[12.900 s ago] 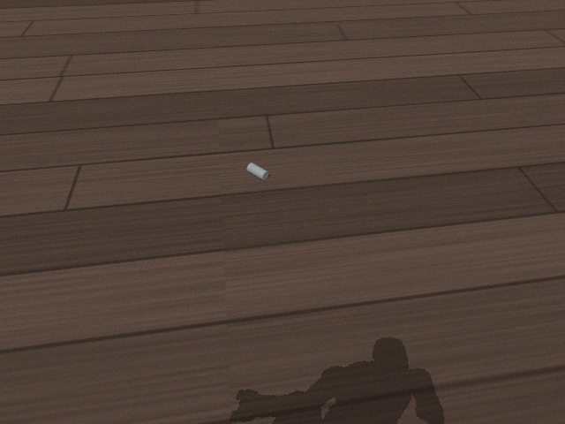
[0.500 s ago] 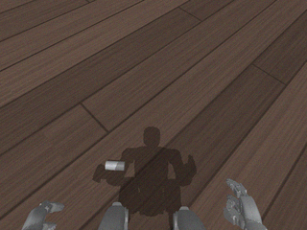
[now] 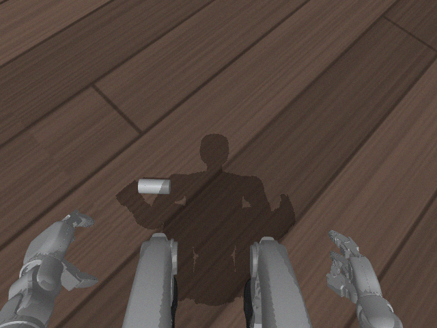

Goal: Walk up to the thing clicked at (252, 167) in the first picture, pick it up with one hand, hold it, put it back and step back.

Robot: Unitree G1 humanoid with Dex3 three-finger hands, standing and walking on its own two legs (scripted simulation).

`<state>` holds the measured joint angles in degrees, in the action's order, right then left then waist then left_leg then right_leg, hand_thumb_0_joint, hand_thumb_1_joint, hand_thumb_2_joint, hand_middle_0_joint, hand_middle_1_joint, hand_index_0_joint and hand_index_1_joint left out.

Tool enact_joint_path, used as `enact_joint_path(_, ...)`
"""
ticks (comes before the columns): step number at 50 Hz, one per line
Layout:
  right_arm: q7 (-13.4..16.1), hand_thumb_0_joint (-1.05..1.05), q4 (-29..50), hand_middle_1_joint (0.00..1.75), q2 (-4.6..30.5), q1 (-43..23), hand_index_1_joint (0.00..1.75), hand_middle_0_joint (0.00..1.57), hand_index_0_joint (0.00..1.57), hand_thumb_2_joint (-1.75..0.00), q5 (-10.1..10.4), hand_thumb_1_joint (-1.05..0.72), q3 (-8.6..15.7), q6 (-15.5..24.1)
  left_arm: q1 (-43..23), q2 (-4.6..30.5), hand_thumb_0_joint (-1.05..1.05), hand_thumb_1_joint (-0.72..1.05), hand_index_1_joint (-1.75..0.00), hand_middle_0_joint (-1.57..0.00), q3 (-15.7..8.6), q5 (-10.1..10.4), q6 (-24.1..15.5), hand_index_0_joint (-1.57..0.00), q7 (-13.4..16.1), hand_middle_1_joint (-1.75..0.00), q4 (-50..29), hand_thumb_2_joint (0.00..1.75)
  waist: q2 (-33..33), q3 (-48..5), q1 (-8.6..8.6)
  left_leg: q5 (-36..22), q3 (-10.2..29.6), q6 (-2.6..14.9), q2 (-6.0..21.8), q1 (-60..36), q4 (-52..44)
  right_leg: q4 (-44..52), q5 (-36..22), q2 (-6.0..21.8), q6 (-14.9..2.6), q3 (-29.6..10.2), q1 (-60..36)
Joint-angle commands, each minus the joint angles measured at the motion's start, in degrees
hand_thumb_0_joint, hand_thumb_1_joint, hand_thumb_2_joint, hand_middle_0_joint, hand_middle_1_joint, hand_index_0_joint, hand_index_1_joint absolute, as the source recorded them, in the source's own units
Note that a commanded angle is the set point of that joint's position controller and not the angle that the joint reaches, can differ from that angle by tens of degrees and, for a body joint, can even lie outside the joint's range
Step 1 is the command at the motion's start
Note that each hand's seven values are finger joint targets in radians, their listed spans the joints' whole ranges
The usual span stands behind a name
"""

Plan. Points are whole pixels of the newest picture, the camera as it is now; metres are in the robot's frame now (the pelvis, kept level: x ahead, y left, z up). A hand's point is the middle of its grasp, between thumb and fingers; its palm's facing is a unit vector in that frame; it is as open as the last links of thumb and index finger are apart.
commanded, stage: rise first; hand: left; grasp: from above
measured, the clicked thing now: (154, 186) +0.48 +0.20 -0.52
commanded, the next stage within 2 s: none
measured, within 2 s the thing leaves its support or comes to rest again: neither
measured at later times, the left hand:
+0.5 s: hand (108, 212) +0.35 +0.28 -0.29, palm faces -0.49 -0.17 -0.86, open 12.7 cm
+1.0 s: hand (119, 199) +0.40 +0.27 -0.35, palm faces -0.49 +0.01 -0.87, open 12.9 cm
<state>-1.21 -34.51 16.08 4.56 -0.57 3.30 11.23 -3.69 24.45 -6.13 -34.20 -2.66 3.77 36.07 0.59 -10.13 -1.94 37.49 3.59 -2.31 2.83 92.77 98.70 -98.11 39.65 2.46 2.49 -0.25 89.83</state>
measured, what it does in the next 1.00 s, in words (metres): lowers itself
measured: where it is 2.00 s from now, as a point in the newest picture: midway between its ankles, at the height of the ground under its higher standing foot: (210, 325)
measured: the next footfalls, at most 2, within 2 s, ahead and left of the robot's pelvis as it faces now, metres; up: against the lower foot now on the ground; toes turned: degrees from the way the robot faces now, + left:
none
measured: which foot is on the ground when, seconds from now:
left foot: down 0.00-1.00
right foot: down 0.00-1.00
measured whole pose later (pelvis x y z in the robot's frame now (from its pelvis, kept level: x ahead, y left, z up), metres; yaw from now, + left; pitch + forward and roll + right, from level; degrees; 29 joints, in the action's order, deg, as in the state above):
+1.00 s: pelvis -0.05 +0.01 -0.19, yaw -5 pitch +33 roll -8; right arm -6.6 -43.5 14.4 6.7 -6.7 0.8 1.7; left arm -47.5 37.8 -2.9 -73.1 -14.5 19.5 74.9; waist -0.1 -4.8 -9.3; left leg 36.8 8.6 -1.3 1.1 130.1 133.1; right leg -129.7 39.4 0.2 3.6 0.0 124.0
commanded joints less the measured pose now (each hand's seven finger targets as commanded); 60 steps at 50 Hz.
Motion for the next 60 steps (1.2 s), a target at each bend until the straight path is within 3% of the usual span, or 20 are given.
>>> enact_joint_path(1, 0.11, 0.0, 3.26, 0.3, 9.27, 4.27, 0.3, 0.2, 0.2, -0.92, 0.58, -0.97, 4.23, 1.07, -6.75, 14.03, 0.0, -0.32, -0.77, -0.38, -5.53, -5.69, -3.62, -0.36, 4.54, -0.75, -1.75, 0.77, 4.49, -29.6, 1.24, -18.3, -2.77, 2.57, -2.3, -16.55, -4.56, 5.22, -18.68, -2.66, -3.66, 2.15, -6.76)
enact_joint_path(4, -0.51, 0.0, 0.97, 0.3, 9.86, 5.42, 0.3, 0.2, 0.2, -0.92, 0.11, -0.96, 4.78, 0.2, -15.81, 16.57, 0.0, -0.34, -0.78, -0.36, -5.66, -8.95, -4.46, -0.34, 5.28, -0.76, -0.35, 0.79, 4.25, -33.35, 1.03, -19.2, -2.77, 2.76, -2.17, -13.79, 0.2, 1.64, -19.36, -2.6, -3.58, 2.51, -4.01)
enact_joint_path(10, -0.99, 0.0, -1.42, 0.3, 10.21, 7.33, 0.3, 0.2, 0.2, -0.92, -1.08, -0.96, 5.06, -1.19, -30.24, 21.2, 0.0, -0.3, -0.76, -0.36, -5.08, -14.36, -7.34, -0.36, 6.37, -0.75, 3.86, 0.77, 1.87, -36.89, -0.24, -11.11, -3.65, 3.46, -2.11, -5.62, 7.51, -1.69, -13.28, -2.8, -3.14, 2.73, -1.41)
enact_joint_path(11, -1.03, 0.0, -1.75, 0.3, 10.24, 7.69, 0.3, 0.2, 0.2, -0.92, -1.15, -0.96, 5.05, -1.45, -31.46, 20.44, 0.0, -0.31, -0.78, -0.35, -4.2, -15.25, -7.67, -0.34, 6.38, -0.78, 5.93, 0.78, 1.36, -36.55, -0.68, -9.35, -3.59, 3.46, -2.23, -4.14, 7.89, -2.18, -11.25, -2.9, -3.18, 3.04, -0.36)
enact_joint_path(12, -1.07, 0.0, -2.08, 0.3, 10.24, 7.68, 0.3, 0.2, 0.2, -0.92, -1.29, -0.95, 5.01, -1.81, -33.29, 22.74, 0.0, -0.32, -0.78, -0.35, -4.82, -16.1, -8.13, -0.34, 6.54, -0.77, 7.33, 0.8, 0.95, -35.53, -0.33, -7.67, -3.79, 3.66, -2.28, -1.96, 8.81, -2.14, -9.23, -2.97, -3.05, 2.91, -0.05)
enact_joint_path(15, -1.35, 0.0, -2.61, 0.3, 10.62, 8.45, 0.3, 0.2, 0.2, -0.91, -1.62, -0.92, 4.84, -3.06, -36.97, 24.61, 0.0, -0.31, -0.79, -0.33, -4.9, -19.01, -9.03, -0.32, 6.93, -0.77, 10.96, 0.82, 1.22, -34.43, -0.62, -4.2, -3.53, 3.74, -2.58, 1.28, 10.04, -4.03, -4.77, -3.25, -3.39, 3.57, 3.39)
enact_joint_path(17, -1.48, 0.0, -2.67, 0.3, 10.56, 8.74, 0.3, 0.2, 0.2, -0.91, -1.74, -0.91, 4.67, -3.85, -40.12, 24.41, 0.0, -0.32, -0.79, -0.31, -3.56, -20.59, -9.61, -0.3, 7.31, -0.78, 11.79, 0.83, 2.19, -34.5, -1.27, -3.18, -3.54, 3.76, -2.62, 1.87, 11.13, -5.03, -3.75, -3.46, -3.55, 3.95, 4.86)
enact_joint_path(18, -1.55, 0.0, -2.9, 0.3, 10.62, 8.78, 0.3, 0.2, 0.2, -0.91, -1.82, -0.91, 4.55, -4.27, -42.01, 25.93, 0.0, -0.31, -0.78, -0.32, -4.23, -21.37, -9.96, -0.3, 7.86, -0.76, 12.09, 0.83, 2.57, -34.52, -1.46, -2.71, -3.43, 3.75, -2.75, 2.28, 11.54, -5.77, -3.05, -3.51, -3.66, 4.12, 5.47)
enact_joint_path(20, -1.75, 0.0, -3.25, 0.3, 10.5, 9.28, 0.3, 0.2, 0.2, -0.9, -2.08, -0.9, 4.27, -5.16, -44.15, 24.45, 0.0, -0.32, -0.78, -0.31, -2.53, -23.02, -10.44, -0.29, 8.54, -0.76, 14.15, 0.84, 3.66, -32.61, -2.47, -1.44, -3.14, 3.78, -2.84, 3.61, 12.16, -7.0, -2.28, -3.64, -3.77, 4.83, 8.43)
enact_joint_path(21, -1.84, 0.0, -3.45, 0.3, 10.74, 9.47, 0.3, 0.2, 0.2, -0.9, -2.02, -0.9, 4.1, -5.64, -45.08, 26.65, 0.0, -0.31, -0.77, -0.32, -3.63, -24.0, -10.65, -0.3, 9.2, -0.74, 14.83, 0.84, 4.54, -32.72, -1.94, -0.86, -2.77, 3.65, -2.93, 3.15, 11.88, -7.97, -1.52, -3.77, -4.05, 5.3, 9.38)
enact_joint_path(23, -2.1, 0.0, -3.99, 0.3, 10.95, 9.83, 0.3, 0.2, 0.2, -0.9, -2.34, -0.9, 3.78, -6.54, -45.91, 24.85, 0.0, -0.32, -0.77, -0.3, -2.19, -25.77, -10.77, -0.28, 10.2, -0.75, 17.69, 0.85, 7.04, -31.0, -2.86, -0.82, -2.03, 3.43, -2.85, 2.61, 12.19, -9.9, -2.67, -3.63, -4.24, 6.2, 12.86)
enact_joint_path(24, -2.26, 0.0, -4.06, 0.3, 11.19, 10.12, 0.3, 0.2, 0.2, -0.9, -2.4, -0.9, 3.68, -6.92, -47.01, 26.54, 0.0, -0.32, -0.77, -0.31, -2.93, -26.77, -10.79, -0.29, 10.8, -0.74, 17.94, 0.85, 7.41, -31.59, -2.69, -1.38, -1.64, 3.32, -2.82, 1.68, 12.13, -10.72, -3.44, -3.67, -4.42, 6.53, 13.31)
enact_joint_path(26, -2.42, 0.0, -4.47, 0.3, 11.13, 10.41, 0.3, 0.2, 0.2, -0.9, -2.65, -0.9, 3.51, -7.65, -49.61, 25.0, 0.0, -0.33, -0.78, -0.29, -1.05, -28.68, -10.73, -0.27, 11.76, -0.76, 20.21, 0.86, 8.61, -30.35, -4.05, -1.03, -1.54, 3.25, -2.87, 2.39, 12.86, -11.68, -3.69, -3.69, -4.54, 6.89, 15.92)
enact_joint_path(29, -2.84, 0.0, -5.05, 0.3, 11.4, 10.54, 0.3, 0.2, 0.2, -0.9, -3.14, -0.9, 3.03, -8.11, -51.32, 25.8, 0.0, -0.34, -0.78, -0.27, -0.56, -30.31, -10.82, -0.26, 13.1, -0.77, 23.48, 0.86, 9.55, -28.61, -4.61, 0.01, -1.43, 3.31, -3.1, 4.06, 13.78, -12.82, -3.14, -3.49, -4.54, 7.17, 17.5)
enact_joint_path(35, -3.48, 0.0, -6.03, 0.3, 11.99, 11.59, 0.3, 0.2, 0.2, -0.9, -4.05, -0.9, 2.74, -8.66, -56.61, 26.72, 0.0, -0.33, -0.79, -0.26, 0.15, -34.2, -11.18, -0.26, 15.16, -0.79, 25.85, 0.84, 12.42, -30.8, -5.92, -3.43, -1.07, 3.0, -3.09, 2.57, 15.67, -15.63, -6.7, -3.43, -4.61, 7.83, 19.8)
enact_joint_path(40, -4.04, 0.0, -6.83, 0.3, 12.09, 12.48, 0.3, 0.2, 0.2, -0.9, -5.1, -0.9, 2.49, -8.93, -57.74, 26.62, 0.0, -0.32, -0.81, -0.25, 0.44, -36.0, -11.33, -0.26, 16.62, -0.82, 28.32, 0.83, 12.11, -32.47, -6.75, -7.4, -1.79, 3.31, -2.96, 2.58, 18.44, -16.47, -10.32, -3.45, -4.26, 7.82, 18.74)
enact_joint_path(47, -4.6, 0.0, -7.29, 0.3, 12.06, 12.7, 0.3, 0.2, 0.2, -0.9, -5.98, -0.9, 2.22, -9.29, -61.36, 26.67, 0.0, -0.34, -0.83, -0.23, 0.97, -38.27, -12.07, -0.25, 18.15, -0.85, 30.41, 0.83, 12.55, -32.07, -7.96, -5.74, -1.33, 3.49, -2.88, 4.6, 19.67, -18.28, -8.92, -3.68, -4.2, 8.42, 21.11)
enact_joint_path(49, -4.66, 0.0, -7.54, 0.3, 12.15, 12.29, 0.3, 0.2, 0.2, -0.9, -6.16, -0.91, 2.08, -9.28, -61.5, 27.91, 0.0, -0.33, -0.84, -0.22, 0.39, -38.68, -12.35, -0.25, 18.71, -0.87, 31.1, 0.82, 12.71, -32.26, -7.51, -5.63, -1.16, 3.44, -2.81, 4.75, 20.08, -18.88, -8.87, -3.68, -4.22, 8.37, 21.75)
enact_joint_path(50, -4.67, 0.0, -7.54, 0.3, 12.14, 12.4, 0.3, 0.2, 0.2, -0.9, -6.33, -0.91, 1.96, -9.33, -61.48, 27.84, 0.0, -0.33, -0.84, -0.23, 0.57, -39.19, -12.5, -0.25, 18.98, -0.86, 32.59, 0.83, 12.29, -31.57, -8.19, -5.25, -0.92, 3.46, -2.76, 5.13, 20.23, -19.17, -8.55, -3.8, -4.24, 8.57, 22.32)
enact_joint_path(60, -5.06, 0.0, -8.25, 0.3, 12.16, 12.81, 0.3, 0.2, 0.2, -0.9, -7.34, -0.91, 1.2, -9.04, -63.03, 29.14, 0.0, -0.32, -0.86, -0.22, -0.35, -39.83, -12.72, -0.25, 21.36, -0.89, 36.16, 0.81, 12.3, -31.35, -9.09, -6.93, -1.92, 3.78, -2.87, 7.45, 23.14, -20.11, -10.44, -3.91, -4.06, 8.37, 22.08)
